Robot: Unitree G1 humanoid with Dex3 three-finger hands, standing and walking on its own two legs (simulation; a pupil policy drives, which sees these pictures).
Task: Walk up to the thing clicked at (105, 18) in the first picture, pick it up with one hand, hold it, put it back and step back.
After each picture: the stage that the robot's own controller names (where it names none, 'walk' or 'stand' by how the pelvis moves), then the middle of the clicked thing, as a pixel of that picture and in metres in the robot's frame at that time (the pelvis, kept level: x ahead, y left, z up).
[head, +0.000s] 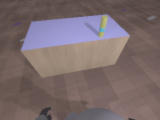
stand; (102, 27) +1.03 -0.11 -0.01
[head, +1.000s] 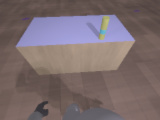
rise first; (103, 28) +0.92 -0.09 +0.02
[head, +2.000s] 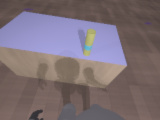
sink last; (88, 43) +0.62 +0.05 +0.03
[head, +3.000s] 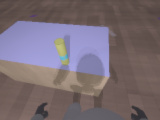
walk; (62, 53) +0.49 +0.25 +0.02
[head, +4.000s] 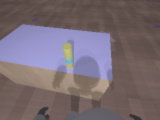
stand; (68, 57) +0.50 +0.20 +0.00
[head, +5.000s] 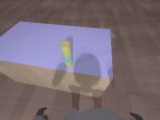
stand; (67, 55) +0.49 +0.21 +0.00
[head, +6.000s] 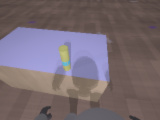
stand; (65, 59) +0.48 +0.22 -0.01
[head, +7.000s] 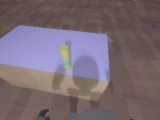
stand; (65, 58) +0.48 +0.22 -0.01
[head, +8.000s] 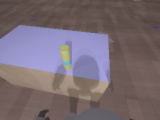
stand; (66, 59) +0.48 +0.21 -0.01
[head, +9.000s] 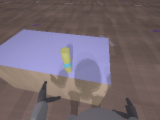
rise first; (67, 61) +0.47 +0.22 -0.01
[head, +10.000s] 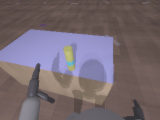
go down; (70, 59) +0.49 +0.22 +0.00
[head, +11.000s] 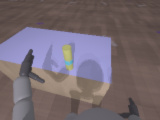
go down; (68, 58) +0.50 +0.21 +0.00
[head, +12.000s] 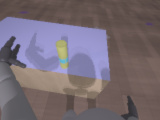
go down; (63, 56) +0.47 +0.21 +0.02
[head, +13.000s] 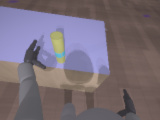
close in; (59, 49) +0.48 +0.21 +0.05
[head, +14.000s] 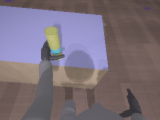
close; (55, 46) +0.49 +0.22 +0.07
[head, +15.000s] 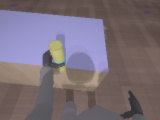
lift; (59, 58) +0.41 +0.19 +0.06
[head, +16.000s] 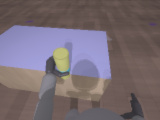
lift; (63, 66) +0.32 +0.17 +0.13
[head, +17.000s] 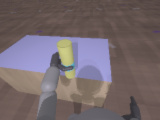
hold; (68, 61) +0.32 +0.15 +0.19
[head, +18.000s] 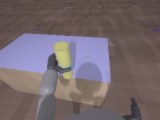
hold; (65, 63) +0.31 +0.16 +0.18
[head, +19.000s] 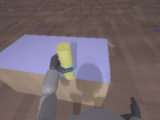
hold; (67, 63) +0.32 +0.15 +0.17
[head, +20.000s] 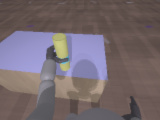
crouch; (62, 54) +0.39 +0.18 +0.17
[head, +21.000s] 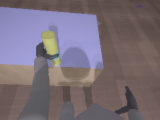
lower; (53, 51) +0.46 +0.21 +0.05
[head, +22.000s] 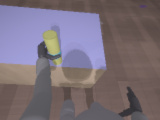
lower; (54, 50) +0.46 +0.20 +0.07
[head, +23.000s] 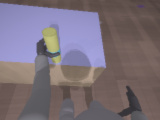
lower; (53, 48) +0.47 +0.20 +0.07
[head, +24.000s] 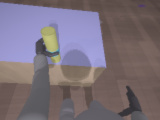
lower; (52, 47) +0.47 +0.21 +0.08
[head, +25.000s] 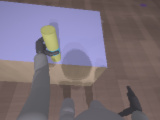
rest; (53, 46) +0.47 +0.21 +0.08
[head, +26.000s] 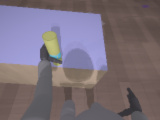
withdraw; (54, 51) +0.45 +0.21 +0.07
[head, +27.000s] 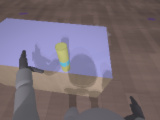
sink last; (64, 59) +0.43 +0.19 +0.04
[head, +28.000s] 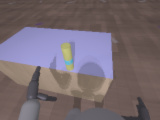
stand; (68, 58) +0.47 +0.21 +0.04
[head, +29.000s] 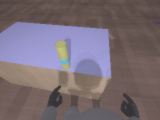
stand; (64, 57) +0.45 +0.22 +0.05
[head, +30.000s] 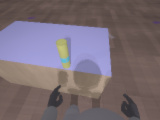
stand; (64, 55) +0.46 +0.22 +0.06
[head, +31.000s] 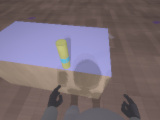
stand; (64, 55) +0.46 +0.22 +0.06
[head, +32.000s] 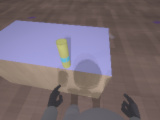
stand; (64, 55) +0.46 +0.22 +0.06
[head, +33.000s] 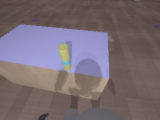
stand; (65, 58) +0.46 +0.22 +0.02
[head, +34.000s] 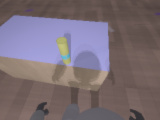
walk; (64, 52) +0.49 +0.22 +0.01
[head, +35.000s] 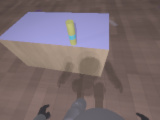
walk; (71, 33) +0.73 +0.23 +0.01
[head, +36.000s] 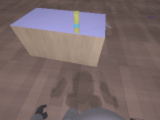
stand; (76, 23) +1.03 +0.21 +0.02
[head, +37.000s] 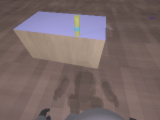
stand; (77, 26) +1.02 +0.20 -0.01
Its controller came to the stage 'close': yes
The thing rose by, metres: 0.20
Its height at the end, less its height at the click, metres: +0.00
